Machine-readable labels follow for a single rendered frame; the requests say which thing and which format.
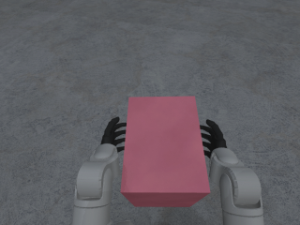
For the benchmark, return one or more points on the robot right forearm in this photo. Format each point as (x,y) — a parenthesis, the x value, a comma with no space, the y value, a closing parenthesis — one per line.
(240,189)

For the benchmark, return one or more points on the robot left hand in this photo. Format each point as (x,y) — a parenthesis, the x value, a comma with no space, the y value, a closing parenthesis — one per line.
(110,134)

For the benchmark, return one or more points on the robot right hand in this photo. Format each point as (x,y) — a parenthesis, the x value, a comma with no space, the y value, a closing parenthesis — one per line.
(215,138)

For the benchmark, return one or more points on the carton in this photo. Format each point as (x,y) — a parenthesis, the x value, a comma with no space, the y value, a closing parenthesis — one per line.
(164,163)

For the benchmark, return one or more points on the robot left forearm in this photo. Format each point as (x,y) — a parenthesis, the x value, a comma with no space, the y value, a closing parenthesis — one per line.
(94,187)

